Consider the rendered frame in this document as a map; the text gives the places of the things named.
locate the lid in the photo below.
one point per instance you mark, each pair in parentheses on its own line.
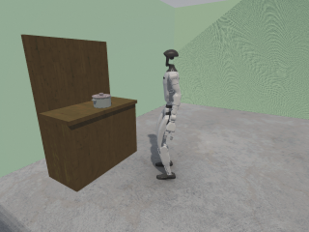
(97,96)

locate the left robot upper arm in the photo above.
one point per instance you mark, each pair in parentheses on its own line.
(174,79)

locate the robot left forearm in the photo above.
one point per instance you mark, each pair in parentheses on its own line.
(175,107)

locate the table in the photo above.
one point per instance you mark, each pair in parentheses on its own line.
(80,142)

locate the humanoid robot torso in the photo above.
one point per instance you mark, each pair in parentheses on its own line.
(168,92)

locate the pot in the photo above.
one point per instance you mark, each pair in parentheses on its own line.
(101,102)

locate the right robot foot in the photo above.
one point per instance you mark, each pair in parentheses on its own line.
(159,164)

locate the left robot hand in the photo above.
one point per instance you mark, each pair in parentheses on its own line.
(171,127)

